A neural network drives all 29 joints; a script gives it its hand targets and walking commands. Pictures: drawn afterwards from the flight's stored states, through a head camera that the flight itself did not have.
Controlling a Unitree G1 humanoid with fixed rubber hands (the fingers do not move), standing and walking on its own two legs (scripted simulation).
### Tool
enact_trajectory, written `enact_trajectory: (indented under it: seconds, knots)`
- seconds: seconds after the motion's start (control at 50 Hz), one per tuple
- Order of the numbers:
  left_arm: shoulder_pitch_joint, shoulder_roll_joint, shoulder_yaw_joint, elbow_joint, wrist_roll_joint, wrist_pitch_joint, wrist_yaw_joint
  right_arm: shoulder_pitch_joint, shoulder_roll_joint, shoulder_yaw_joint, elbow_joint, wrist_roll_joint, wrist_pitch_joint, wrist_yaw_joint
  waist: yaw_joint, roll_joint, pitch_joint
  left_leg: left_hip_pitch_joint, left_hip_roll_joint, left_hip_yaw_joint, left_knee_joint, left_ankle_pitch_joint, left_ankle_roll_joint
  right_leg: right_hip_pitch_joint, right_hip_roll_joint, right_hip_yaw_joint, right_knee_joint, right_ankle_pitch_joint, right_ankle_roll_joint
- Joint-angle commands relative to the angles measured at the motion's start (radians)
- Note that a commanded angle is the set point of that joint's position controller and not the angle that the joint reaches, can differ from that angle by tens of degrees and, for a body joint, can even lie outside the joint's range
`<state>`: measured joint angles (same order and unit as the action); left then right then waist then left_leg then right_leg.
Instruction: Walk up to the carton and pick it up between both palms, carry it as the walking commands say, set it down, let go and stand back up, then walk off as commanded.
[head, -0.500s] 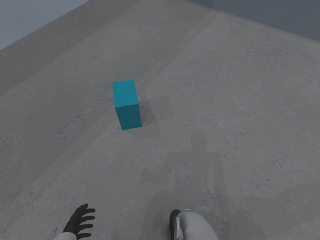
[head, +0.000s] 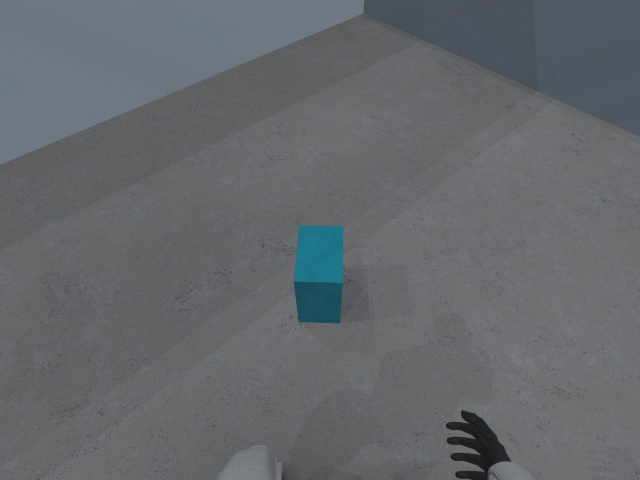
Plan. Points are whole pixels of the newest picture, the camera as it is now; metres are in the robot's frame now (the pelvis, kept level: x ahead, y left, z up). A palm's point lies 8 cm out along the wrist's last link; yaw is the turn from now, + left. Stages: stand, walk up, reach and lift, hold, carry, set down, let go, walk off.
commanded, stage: walk up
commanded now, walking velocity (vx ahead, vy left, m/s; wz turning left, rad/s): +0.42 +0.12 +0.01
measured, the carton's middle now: (320, 275) +0.78 +0.08 -0.65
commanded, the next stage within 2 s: none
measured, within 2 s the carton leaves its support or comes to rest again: neither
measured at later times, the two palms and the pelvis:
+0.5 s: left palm (195, 346) +0.30 +0.24 -0.14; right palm out of the picture +0.11 -0.23 -0.17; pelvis +0.19 +0.01 -0.02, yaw +0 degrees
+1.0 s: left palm (194, 387) +0.24 +0.23 -0.15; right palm (460, 346) +0.34 -0.19 -0.14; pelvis +0.26 +0.02 +0.00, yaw +0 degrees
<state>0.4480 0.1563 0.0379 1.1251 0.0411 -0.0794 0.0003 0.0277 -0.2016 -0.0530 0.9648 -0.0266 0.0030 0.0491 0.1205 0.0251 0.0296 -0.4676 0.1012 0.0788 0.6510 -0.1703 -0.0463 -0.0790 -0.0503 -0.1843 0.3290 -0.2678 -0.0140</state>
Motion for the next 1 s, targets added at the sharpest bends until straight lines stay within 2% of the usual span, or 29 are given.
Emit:
enact_trajectory:
  seconds: [0.0, 0.02, 0.04, 0.06, 0.1, 0.14, 0.18, 0.22, 0.24, 0.26, 0.3, 0.32, 0.36, 0.38, 0.4, 0.42, 0.46, 0.52, 0.6, 0.62, 0.66, 0.7, 0.76, 0.8, 0.82, 0.84, 0.92, 0.94, 0.98]
  knots:
    - [-0.026, 0.217, 0.024, -0.023, -0.018, -0.005, 0.006, 0.086, -0.058, 0.0, -0.031, -0.007, -0.053, -0.023, -0.119, -0.118, -0.024, 0.188, -0.049, 0.068, -0.253, -0.038, 0.039, -0.019, -0.266, 0.155, 0.048, 0.391, -0.089]
    - [-0.037, 0.152, 0.013, -0.018, -0.038, -0.004, 0.004, 0.253, -0.109, -0.032, 0.027, -0.023, -0.074, -0.034, -0.187, -0.039, -0.117, 0.475, 0.01, -0.032, -0.288, 0.016, 0.086, -0.154, -0.16, 0.081, 0.269, 0.358, -0.034]
    - [0.002, 0.088, -0.001, -0.05, -0.044, -0.006, 0.007, 0.387, -0.242, -0.067, 0.041, -0.04, -0.089, -0.051, -0.223, 0.251, -0.212, 0.732, 0.339, -0.42, -0.307, 0.288, 0.176, -0.478, -0.023, 0.007, 0.585, -0.121, 0.039]
    - [-0.007, 0.092, 0.004, -0.055, -0.035, 0.009, 0.008, 0.421, -0.266, -0.072, 0.06, -0.022, -0.077, -0.053, -0.207, 0.152, -0.258, 0.77, 0.413, -0.505, -0.305, 0.493, 0.247, -0.546, -0.014, 0.12, 0.733, -0.324, 0.034]
    - [-0.106, 0.1, 0.006, -0.075, -0.033, 0.024, 0.008, 0.385, -0.176, -0.055, 0.073, -0.012, -0.076, -0.067, -0.185, -0.02, -0.156, 0.668, 0.338, -0.312, -0.264, 0.706, 0.254, -0.583, -0.061, 0.173, 0.823, -0.225, 0.044]
    - [-0.098, 0.085, -0.001, -0.052, -0.019, 0.032, 0.004, 0.306, -0.134, -0.032, 0.044, 0.003, -0.085, -0.071, -0.165, 0.101, -0.102, 0.55, 0.288, -0.245, -0.281, 0.67, 0.209, -0.572, -0.081, 0.177, 0.778, -0.167, 0.059]
    - [-0.072, 0.081, 0.007, -0.042, -0.015, 0.049, 0.0, 0.226, -0.12, -0.023, 0.032, 0.005, -0.08, -0.069, -0.125, 0.107, -0.037, 0.434, 0.275, -0.197, -0.294, 0.687, 0.191, -0.494, -0.073, 0.152, 0.709, -0.14, 0.078]
    - [-0.145, 0.05, 0.002, -0.091, -0.017, 0.055, -0.009, 0.235, -0.084, -0.01, 0.038, 0.004, -0.065, -0.077, -0.132, 0.179, -0.029, 0.371, 0.212, -0.104, -0.342, 0.542, 0.182, -0.409, -0.07, 0.136, 0.493, -0.108, 0.074]
    - [-0.168, 0.095, 0.018, -0.073, -0.017, 0.069, -0.012, 0.285, -0.121, -0.023, 0.043, -0.002, -0.066, -0.078, -0.133, 0.109, 0.011, 0.365, 0.275, -0.179, -0.33, 0.645, 0.17, -0.434, -0.049, 0.094, 0.517, -0.097, 0.078]
    - [-0.214, 0.102, 0.019, -0.115, -0.014, 0.078, -0.018, 0.324, -0.158, -0.026, 0.071, -0.003, -0.062, -0.089, -0.141, 0.13, 0.041, 0.405, 0.314, -0.231, -0.333, 0.657, 0.19, -0.469, -0.067, 0.132, 0.491, -0.112, 0.085]
    - [-0.201, 0.08, -0.001, -0.119, -0.022, 0.053, -0.021, 0.247, -0.128, -0.023, 0.072, -0.007, -0.065, -0.07, -0.12, 0.252, -0.02, 0.307, 0.168, -0.067, -0.329, 0.398, 0.149, -0.272, -0.024, 0.081, 0.267, 0.015, 0.064]
    - [-0.172, 0.072, -0.001, -0.104, -0.025, 0.045, -0.017, 0.268, -0.124, -0.025, 0.082, -0.007, -0.06, -0.066, -0.108, 0.236, -0.014, 0.27, 0.149, -0.065, -0.312, 0.278, 0.148, -0.203, -0.008, 0.048, 0.184, 0.088, 0.052]
    - [-0.154, 0.129, 0.024, -0.072, -0.02, 0.042, -0.012, 0.302, -0.098, -0.019, 0.073, -0.006, -0.058, -0.056, -0.079, 0.11, -0.035, 0.154, 0.092, -0.007, -0.232, 0.132, 0.1, -0.02, -0.011, 0.011, 0.153, 0.168, 0.032]
    - [-0.069, 0.202, 0.051, -0.052, -0.013, 0.035, -0.006, 0.303, -0.074, -0.007, 0.062, -0.005, -0.064, -0.056, -0.044, -0.105, -0.093, 0.072, 0.042, 0.042, -0.068, 0.017, 0.067, 0.096, -0.126, 0.161, 0.113, 0.147, -0.013]
    - [-0.024, 0.277, 0.07, -0.059, -0.021, 0.04, 0.0, 0.345, -0.064, 0.007, 0.057, -0.001, -0.063, -0.052, -0.042, -0.248, -0.185, -0.001, -0.039, 0.073, 0.131, -0.199, 0.048, 0.176, -0.326, 0.416, -0.012, 0.059, -0.095]
    - [0.016, 0.308, 0.076, -0.056, -0.014, 0.043, 0.004, 0.347, -0.049, -0.002, 0.046, 0.004, -0.05, -0.054, -0.043, -0.302, -0.177, -0.05, -0.061, 0.042, 0.38, -0.465, 0.036, 0.145, -0.47, 0.584, -0.126, 0.002, -0.168]
    - [-0.129, 0.224, 0.042, -0.079, -0.017, 0.04, 0.002, 0.299, -0.075, -0.022, 0.05, -0.004, -0.029, -0.047, -0.08, -0.223, -0.058, -0.056, 0.007, -0.043, 0.472, -0.372, 0.032, -0.004, -0.361, 0.456, -0.152, -0.122, -0.16]
    - [-0.192, 0.158, 0.043, -0.103, -0.014, 0.033, 0.009, 0.33, -0.028, 0.003, 0.098, -0.001, -0.029, -0.043, -0.123, -0.179, 0.036, -0.016, 0.035, -0.022, 0.323, -0.294, 0.028, -0.114, -0.288, 0.279, -0.124, 0.102, -0.116]
    - [-0.201, 0.155, 0.031, -0.103, -0.015, 0.029, 0.014, 0.313, -0.006, 0.021, 0.099, 0.004, -0.01, -0.05, -0.139, -0.122, 0.028, 0.091, 0.022, -0.005, 0.121, -0.227, 0.031, -0.152, -0.254, 0.215, -0.112, 0.209, -0.122]
    - [-0.223, 0.141, 0.025, -0.096, -0.014, 0.036, 0.016, 0.302, 0.004, 0.03, 0.091, 0.012, -0.012, -0.049, -0.147, -0.14, -0.019, 0.168, -0.021, 0.005, 0.051, -0.202, 0.028, -0.148, -0.229, 0.19, -0.073, 0.296, -0.125]
    - [-0.196, 0.12, 0.02, -0.08, -0.03, 0.036, 0.027, 0.313, 0.009, 0.031, 0.093, 0.026, -0.021, -0.074, -0.142, -0.157, -0.059, 0.191, -0.053, 0.002, -0.158, -0.032, 0.012, -0.015, -0.191, 0.161, 0.057, 0.867, -0.096]
    - [-0.188, 0.094, -0.001, -0.078, -0.047, 0.049, 0.028, 0.362, -0.039, 0.015, 0.099, 0.022, -0.026, -0.081, -0.169, -0.046, -0.16, 0.334, -0.016, -0.003, -0.268, 0.148, 0.035, -0.05, -0.157, 0.136, 0.096, 0.595, -0.036]
    - [-0.138, 0.054, -0.014, -0.071, -0.047, 0.073, 0.029, 0.264, -0.126, -0.002, 0.078, 0.021, -0.007, -0.089, -0.116, 0.037, -0.097, 0.36, 0.123, -0.119, -0.257, 0.318, 0.092, -0.187, -0.045, 0.087, 0.058, 0.064, 0.025]
    - [-0.135, 0.039, -0.012, -0.065, -0.045, 0.088, 0.034, 0.195, -0.073, 0.008, 0.069, 0.019, 0.008, -0.085, -0.12, 0.14, -0.004, 0.251, 0.095, -0.124, -0.338, 0.007, 0.114, -0.159, -0.042, 0.109, 0.034, 0.063, 0.032]
    - [-0.151, 0.062, -0.009, -0.054, -0.043, 0.09, 0.03, 0.165, -0.078, 0.01, 0.068, 0.018, 0.01, -0.084, -0.114, 0.125, 0.008, 0.21, 0.078, -0.133, -0.36, -0.079, 0.1, -0.134, -0.047, 0.111, 0.036, 0.064, 0.036]
    - [-0.149, 0.063, 0.001, -0.062, -0.043, 0.079, 0.031, 0.178, -0.046, 0.023, 0.068, 0.017, 0.005, -0.088, -0.114, 0.066, -0.015, 0.209, 0.07, -0.128, -0.348, -0.066, 0.094, -0.101, -0.057, 0.117, 0.038, 0.08, 0.032]
    - [-0.104, 0.068, -0.008, -0.036, -0.032, 0.068, 0.032, 0.19, -0.043, 0.018, 0.095, 0.027, -0.007, -0.084, -0.125, 0.079, -0.019, 0.288, 0.037, -0.089, -0.327, 0.05, 0.082, -0.111, -0.081, 0.152, -0.018, 0.138, 0.04]
    - [-0.103, 0.064, -0.004, -0.029, -0.037, 0.066, 0.031, 0.182, -0.036, 0.024, 0.103, 0.026, -0.014, -0.089, -0.116, 0.009, -0.013, 0.283, 0.036, -0.099, -0.332, 0.081, 0.079, -0.094, -0.087, 0.145, -0.016, 0.171, 0.04]
    - [-0.11, 0.069, -0.009, -0.012, -0.034, 0.069, 0.032, 0.171, -0.039, 0.019, 0.103, 0.025, -0.01, -0.083, -0.115, -0.011, 0.007, 0.285, 0.021, -0.085, -0.346, 0.06, 0.07, -0.088, -0.092, 0.145, -0.031, 0.174, 0.033]
